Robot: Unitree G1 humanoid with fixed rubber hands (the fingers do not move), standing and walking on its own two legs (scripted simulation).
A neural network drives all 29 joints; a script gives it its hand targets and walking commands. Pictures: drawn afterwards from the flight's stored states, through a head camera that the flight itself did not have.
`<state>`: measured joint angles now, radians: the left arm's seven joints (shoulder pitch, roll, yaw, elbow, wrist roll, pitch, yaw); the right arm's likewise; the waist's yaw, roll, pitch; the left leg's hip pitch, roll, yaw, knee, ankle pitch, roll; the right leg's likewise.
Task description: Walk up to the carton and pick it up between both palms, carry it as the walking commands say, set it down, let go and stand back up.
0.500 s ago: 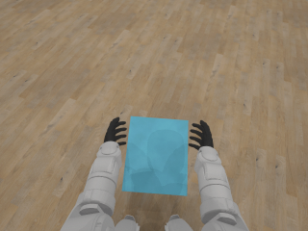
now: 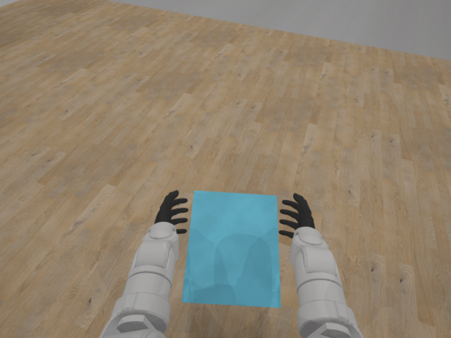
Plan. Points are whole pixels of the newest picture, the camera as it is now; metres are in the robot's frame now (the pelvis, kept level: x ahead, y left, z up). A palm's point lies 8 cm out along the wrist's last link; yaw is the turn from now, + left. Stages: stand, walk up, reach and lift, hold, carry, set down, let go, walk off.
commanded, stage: reach and lift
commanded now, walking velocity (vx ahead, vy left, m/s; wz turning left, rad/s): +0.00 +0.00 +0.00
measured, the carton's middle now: (231, 250) +0.33 -0.01 -0.11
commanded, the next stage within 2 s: hold in 1.60 s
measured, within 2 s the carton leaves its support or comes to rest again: neither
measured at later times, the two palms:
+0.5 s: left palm (158, 217) +0.31 +0.12 +0.06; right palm (312, 221) +0.31 -0.14 +0.07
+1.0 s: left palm (151, 221) +0.30 +0.13 +0.06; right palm (305, 223) +0.30 -0.13 +0.07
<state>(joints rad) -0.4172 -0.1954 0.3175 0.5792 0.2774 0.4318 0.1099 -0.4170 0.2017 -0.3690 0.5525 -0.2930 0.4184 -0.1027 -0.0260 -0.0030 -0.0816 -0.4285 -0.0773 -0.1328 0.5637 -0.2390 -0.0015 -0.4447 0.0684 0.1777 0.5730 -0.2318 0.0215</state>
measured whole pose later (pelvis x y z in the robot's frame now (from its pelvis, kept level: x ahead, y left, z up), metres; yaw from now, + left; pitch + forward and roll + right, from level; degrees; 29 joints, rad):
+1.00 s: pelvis +0.00 +0.00 +0.01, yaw +0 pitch -6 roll +0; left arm -0.42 -0.20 0.30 0.49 0.31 0.71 0.14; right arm -0.43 0.21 -0.31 0.48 -0.33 0.70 -0.09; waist -0.01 0.01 -0.04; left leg -0.12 -0.06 -0.12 0.47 -0.22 0.01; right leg -0.14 0.05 0.16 0.46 -0.21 0.02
